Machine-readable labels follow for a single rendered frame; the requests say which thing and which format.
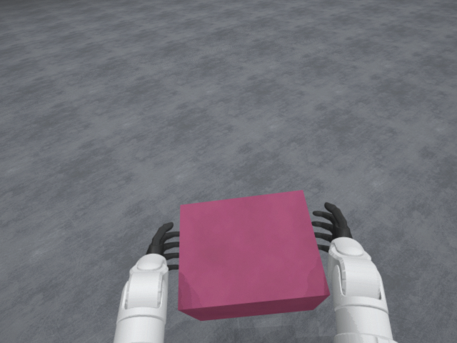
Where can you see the left robot hand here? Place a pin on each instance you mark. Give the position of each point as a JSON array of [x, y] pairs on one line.
[[159, 247]]

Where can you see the right robot hand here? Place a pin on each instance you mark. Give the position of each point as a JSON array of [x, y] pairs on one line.
[[338, 228]]

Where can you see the carton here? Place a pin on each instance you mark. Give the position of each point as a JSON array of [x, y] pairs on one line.
[[249, 256]]

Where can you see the robot right forearm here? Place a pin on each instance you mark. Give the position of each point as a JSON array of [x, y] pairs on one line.
[[359, 299]]

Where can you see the robot left forearm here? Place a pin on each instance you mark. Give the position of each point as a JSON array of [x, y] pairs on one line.
[[143, 306]]

